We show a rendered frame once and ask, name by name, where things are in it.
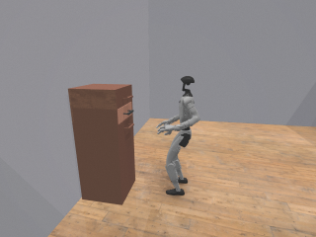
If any robot right forearm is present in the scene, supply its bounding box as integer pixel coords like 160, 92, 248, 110
168, 115, 180, 123

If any left robot hand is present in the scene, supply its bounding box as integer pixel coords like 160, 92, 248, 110
157, 124, 174, 135

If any humanoid robot head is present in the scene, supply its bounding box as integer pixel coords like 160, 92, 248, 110
181, 76, 195, 97

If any cabinet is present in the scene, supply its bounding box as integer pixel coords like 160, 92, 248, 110
68, 84, 135, 205

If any right robot hand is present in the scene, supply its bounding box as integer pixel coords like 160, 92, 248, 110
156, 119, 170, 128

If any drawer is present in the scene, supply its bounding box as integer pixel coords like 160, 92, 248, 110
118, 102, 132, 124

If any left robot upper arm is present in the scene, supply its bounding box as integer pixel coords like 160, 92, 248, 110
183, 97, 200, 121

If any right robot shin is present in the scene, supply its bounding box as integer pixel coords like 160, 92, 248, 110
174, 158, 184, 180

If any robot left forearm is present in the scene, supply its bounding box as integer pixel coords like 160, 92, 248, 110
174, 116, 199, 131

